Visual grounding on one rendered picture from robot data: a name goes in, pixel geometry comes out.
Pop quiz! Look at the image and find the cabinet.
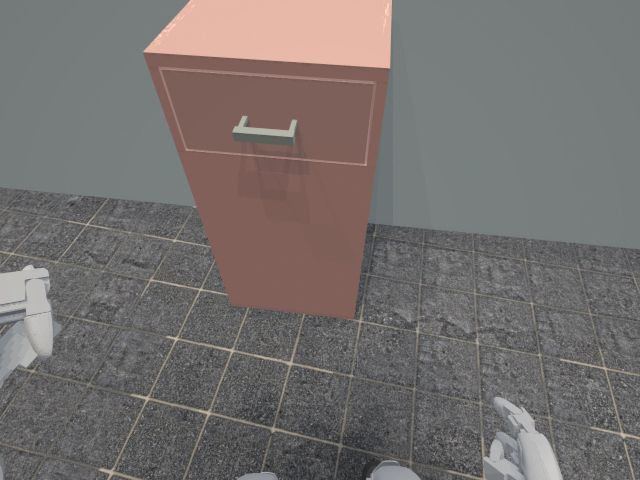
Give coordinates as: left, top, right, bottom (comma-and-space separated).
143, 0, 392, 320

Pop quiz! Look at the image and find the robot right hand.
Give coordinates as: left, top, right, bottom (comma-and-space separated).
483, 397, 563, 480

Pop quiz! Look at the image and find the robot left hand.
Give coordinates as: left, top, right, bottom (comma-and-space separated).
0, 265, 62, 389

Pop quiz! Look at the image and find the robot right shin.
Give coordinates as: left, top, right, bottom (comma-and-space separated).
372, 460, 400, 473

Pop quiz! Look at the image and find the drawer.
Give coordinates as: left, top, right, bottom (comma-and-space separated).
161, 67, 374, 164

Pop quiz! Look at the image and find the handle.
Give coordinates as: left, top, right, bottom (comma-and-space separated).
232, 116, 297, 146

